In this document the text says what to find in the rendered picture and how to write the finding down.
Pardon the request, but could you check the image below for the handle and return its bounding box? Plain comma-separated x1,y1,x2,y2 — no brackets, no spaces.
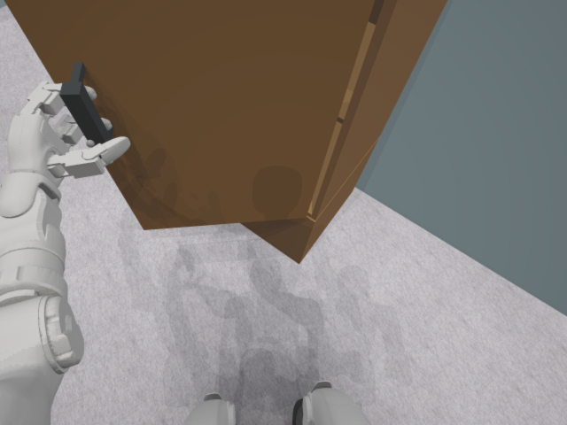
59,62,113,158

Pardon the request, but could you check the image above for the left robot hand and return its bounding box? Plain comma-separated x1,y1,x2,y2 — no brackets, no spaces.
7,81,130,188

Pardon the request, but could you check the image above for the cupboard door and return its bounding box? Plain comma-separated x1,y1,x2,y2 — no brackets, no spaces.
4,0,375,230

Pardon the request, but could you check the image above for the robot left shin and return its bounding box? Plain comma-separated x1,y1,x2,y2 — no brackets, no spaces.
204,393,223,401

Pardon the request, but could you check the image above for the robot left forearm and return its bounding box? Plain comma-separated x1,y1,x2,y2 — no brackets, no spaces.
0,172,68,307

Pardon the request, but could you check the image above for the left robot upper arm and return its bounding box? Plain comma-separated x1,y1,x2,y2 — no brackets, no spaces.
0,295,84,425

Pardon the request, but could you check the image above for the left robot thigh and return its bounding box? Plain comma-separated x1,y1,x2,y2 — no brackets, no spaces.
183,399,236,425

